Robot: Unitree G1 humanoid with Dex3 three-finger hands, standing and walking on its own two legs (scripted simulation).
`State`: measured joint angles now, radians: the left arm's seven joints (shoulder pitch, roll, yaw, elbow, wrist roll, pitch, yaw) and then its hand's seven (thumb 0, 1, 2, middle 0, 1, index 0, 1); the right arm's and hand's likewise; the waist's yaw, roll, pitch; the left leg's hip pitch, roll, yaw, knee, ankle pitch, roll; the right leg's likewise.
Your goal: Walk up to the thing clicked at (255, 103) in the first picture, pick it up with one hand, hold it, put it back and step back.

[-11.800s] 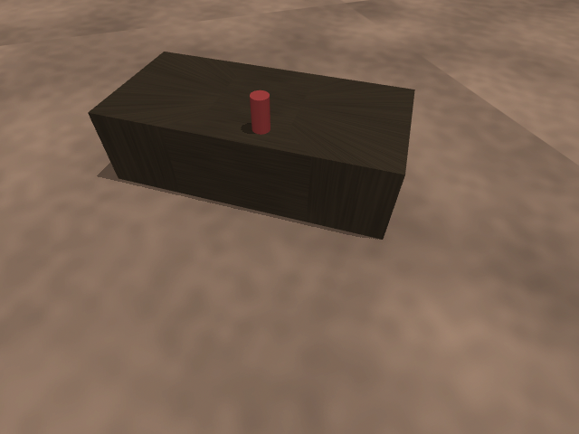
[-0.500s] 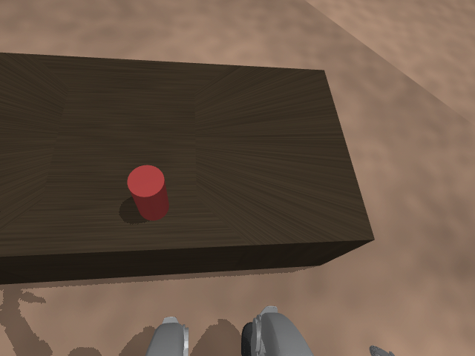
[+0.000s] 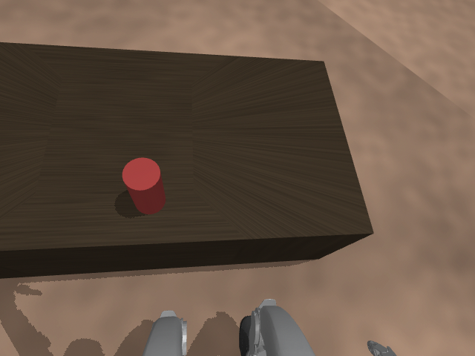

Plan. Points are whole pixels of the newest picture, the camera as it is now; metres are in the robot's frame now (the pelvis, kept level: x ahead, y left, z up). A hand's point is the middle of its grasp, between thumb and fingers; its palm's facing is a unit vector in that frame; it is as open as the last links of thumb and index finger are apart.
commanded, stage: go down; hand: left
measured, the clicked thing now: (146, 188) +0.48 +0.17 -0.22
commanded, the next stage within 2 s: none
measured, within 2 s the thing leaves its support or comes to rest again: neither
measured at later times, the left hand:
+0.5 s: hand out of the picture +0.41 +0.38 +0.06, palm faces +0.17 -0.99 -0.01, open 17.2 cm
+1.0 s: hand out of the picture +0.41 +0.38 +0.06, palm faces +0.16 -0.99 +0.01, open 17.2 cm
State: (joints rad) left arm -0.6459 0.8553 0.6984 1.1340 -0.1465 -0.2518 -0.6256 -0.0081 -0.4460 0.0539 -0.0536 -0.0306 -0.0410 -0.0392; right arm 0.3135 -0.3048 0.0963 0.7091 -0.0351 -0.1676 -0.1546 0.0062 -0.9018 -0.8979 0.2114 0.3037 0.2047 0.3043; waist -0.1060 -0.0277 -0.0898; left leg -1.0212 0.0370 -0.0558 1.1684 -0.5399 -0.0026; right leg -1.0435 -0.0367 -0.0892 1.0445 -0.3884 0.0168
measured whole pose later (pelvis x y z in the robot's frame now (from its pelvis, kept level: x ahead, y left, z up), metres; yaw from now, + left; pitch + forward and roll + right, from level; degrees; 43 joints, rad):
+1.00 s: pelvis +0.00 +0.00 -0.01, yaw +0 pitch +23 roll -4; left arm -0.66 0.85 0.72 1.12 -0.20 -0.29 -0.67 -0.01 -0.45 0.04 -0.05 -0.03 -0.04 -0.03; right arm 0.30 -0.30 0.10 0.73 -0.03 -0.17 -0.16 0.01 -0.91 -0.90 0.21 0.30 0.20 0.30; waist -0.11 -0.03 -0.10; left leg -1.06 0.03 -0.06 1.20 -0.55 -0.01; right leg -1.08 -0.04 -0.09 1.08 -0.40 0.01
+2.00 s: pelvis +0.00 +0.00 -0.01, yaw +0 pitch +24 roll -4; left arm -0.68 0.85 0.74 1.11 -0.22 -0.30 -0.67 -0.01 -0.46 0.04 -0.04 -0.04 -0.04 -0.04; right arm 0.29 -0.30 0.10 0.73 -0.03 -0.17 -0.16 0.01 -0.91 -0.90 0.21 0.30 0.21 0.30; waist -0.10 -0.03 -0.10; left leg -1.07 0.03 -0.07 1.21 -0.56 -0.01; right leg -1.09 -0.04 -0.10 1.08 -0.41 0.02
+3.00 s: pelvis -0.01 +0.00 -0.03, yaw +0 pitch +27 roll -4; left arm -0.74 0.82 0.68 1.20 -0.24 -0.39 -0.64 -0.01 -0.59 0.01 -0.04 -0.05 -0.06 -0.03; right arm 0.28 -0.32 0.11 0.69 -0.04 -0.18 -0.13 0.00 -0.88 -0.89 0.21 0.30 0.20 0.30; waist -0.13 -0.03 -0.11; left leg -1.20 0.03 -0.07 1.31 -0.58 -0.01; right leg -1.23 -0.04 -0.09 1.19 -0.43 0.01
